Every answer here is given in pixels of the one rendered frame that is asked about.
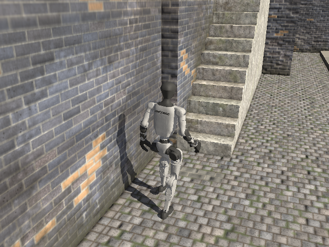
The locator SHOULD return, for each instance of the right robot upper arm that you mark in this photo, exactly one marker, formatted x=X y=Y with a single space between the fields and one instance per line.
x=181 y=114

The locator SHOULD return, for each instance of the left robot forearm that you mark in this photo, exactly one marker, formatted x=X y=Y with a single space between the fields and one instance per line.
x=143 y=133

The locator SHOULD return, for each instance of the left robot hand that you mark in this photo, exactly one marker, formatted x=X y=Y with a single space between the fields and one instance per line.
x=146 y=142

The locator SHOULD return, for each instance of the humanoid robot head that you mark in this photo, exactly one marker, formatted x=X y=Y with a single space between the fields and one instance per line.
x=168 y=91

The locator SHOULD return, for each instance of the right robot forearm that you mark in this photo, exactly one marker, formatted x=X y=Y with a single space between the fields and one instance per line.
x=188 y=138

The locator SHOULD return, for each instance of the left robot upper arm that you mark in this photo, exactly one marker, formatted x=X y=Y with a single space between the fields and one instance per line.
x=147 y=114

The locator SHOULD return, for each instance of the right robot hand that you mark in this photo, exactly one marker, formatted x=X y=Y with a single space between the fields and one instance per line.
x=197 y=148

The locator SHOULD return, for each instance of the robot left foot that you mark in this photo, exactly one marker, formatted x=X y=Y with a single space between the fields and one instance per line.
x=161 y=188

